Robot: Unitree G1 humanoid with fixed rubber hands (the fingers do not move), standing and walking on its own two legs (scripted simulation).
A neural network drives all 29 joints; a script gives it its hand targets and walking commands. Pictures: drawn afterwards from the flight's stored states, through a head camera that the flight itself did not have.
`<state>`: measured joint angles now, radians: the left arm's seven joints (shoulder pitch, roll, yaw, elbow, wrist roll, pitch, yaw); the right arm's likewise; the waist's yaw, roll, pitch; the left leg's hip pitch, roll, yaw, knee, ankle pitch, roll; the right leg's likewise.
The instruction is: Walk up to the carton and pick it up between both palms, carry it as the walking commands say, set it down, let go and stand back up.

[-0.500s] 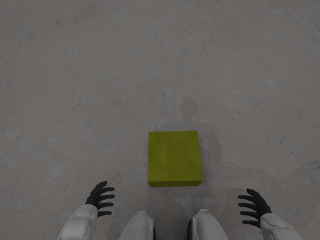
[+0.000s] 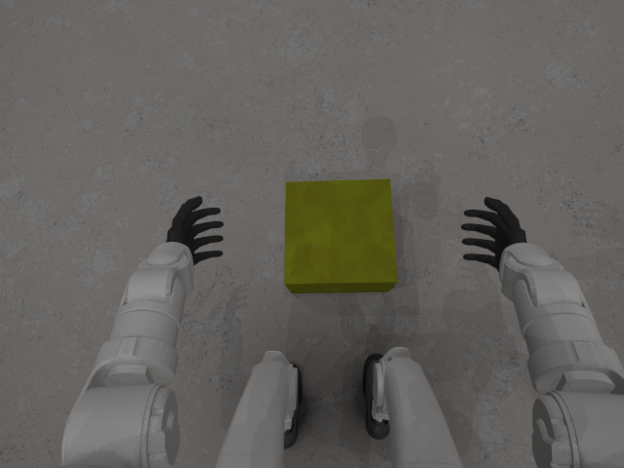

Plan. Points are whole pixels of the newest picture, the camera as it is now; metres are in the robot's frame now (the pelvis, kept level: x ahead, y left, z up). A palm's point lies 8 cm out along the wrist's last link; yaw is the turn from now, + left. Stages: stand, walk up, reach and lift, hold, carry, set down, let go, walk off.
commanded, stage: reach and lift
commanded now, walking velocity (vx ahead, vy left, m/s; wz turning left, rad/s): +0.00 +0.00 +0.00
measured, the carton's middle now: (338, 238) +0.54 +0.00 -0.59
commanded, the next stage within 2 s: none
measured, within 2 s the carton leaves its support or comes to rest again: neither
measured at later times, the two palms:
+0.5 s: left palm (193, 169) +0.52 +0.23 -0.12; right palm (500, 161) +0.53 -0.24 -0.12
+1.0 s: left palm (214, 202) +0.51 +0.23 -0.24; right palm (475, 195) +0.52 -0.24 -0.23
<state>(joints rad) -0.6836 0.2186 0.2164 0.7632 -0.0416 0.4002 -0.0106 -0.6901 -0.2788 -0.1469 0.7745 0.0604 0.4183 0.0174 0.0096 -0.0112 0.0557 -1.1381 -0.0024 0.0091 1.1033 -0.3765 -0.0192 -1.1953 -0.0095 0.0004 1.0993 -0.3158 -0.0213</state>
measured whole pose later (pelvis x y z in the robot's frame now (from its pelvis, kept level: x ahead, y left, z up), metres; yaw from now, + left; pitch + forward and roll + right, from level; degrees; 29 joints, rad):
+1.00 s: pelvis +0.01 +0.01 -0.12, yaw +2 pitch +50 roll +2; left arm -1.07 0.29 0.32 0.80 -0.07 0.19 0.04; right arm -1.14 -0.44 -0.32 0.95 0.04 0.15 0.12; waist -0.01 0.00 -0.09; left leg -1.91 -0.04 0.00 1.53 -0.50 -0.01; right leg -1.96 0.00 0.03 1.52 -0.43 0.01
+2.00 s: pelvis -0.03 +0.01 -0.32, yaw +2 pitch +35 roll +1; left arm -1.41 0.39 0.12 1.15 -0.24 0.05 0.10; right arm -1.46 -0.50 -0.12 1.25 0.23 0.03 -0.02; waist -0.01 0.02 0.42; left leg -2.26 -0.04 0.00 2.26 -0.61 -0.02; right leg -2.31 -0.03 0.00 2.23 -0.53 -0.02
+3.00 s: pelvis -0.03 +0.01 -0.32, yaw +3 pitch +34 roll +1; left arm -1.55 0.33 0.04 1.22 -0.27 0.01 0.14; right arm -1.57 -0.47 0.02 1.31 0.31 -0.01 -0.07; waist -0.01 0.02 0.49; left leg -2.25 -0.02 0.01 2.24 -0.58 -0.02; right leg -2.30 -0.04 0.01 2.22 -0.51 -0.03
